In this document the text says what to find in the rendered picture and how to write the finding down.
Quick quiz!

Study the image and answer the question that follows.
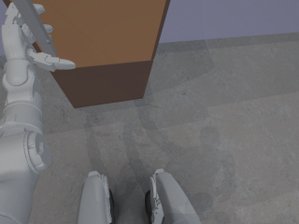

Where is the right robot thigh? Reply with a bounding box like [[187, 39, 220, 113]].
[[149, 172, 201, 224]]

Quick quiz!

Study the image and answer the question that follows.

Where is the robot thigh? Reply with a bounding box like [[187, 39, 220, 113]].
[[76, 175, 110, 224], [149, 172, 201, 224]]

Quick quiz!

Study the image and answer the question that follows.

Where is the robot left upper arm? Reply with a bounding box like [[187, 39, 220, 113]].
[[0, 131, 51, 224]]

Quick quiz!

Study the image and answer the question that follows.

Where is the handle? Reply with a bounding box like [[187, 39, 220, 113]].
[[12, 0, 57, 58]]

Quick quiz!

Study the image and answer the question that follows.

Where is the cupboard door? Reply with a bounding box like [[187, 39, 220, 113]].
[[9, 0, 166, 70]]

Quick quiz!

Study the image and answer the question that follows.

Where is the left robot thigh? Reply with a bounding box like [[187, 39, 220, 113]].
[[76, 175, 110, 224]]

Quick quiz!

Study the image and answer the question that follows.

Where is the robot left forearm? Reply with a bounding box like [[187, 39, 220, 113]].
[[0, 59, 44, 138]]

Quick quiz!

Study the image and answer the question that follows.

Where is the left robot hand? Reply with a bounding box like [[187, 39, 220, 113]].
[[1, 2, 76, 72]]

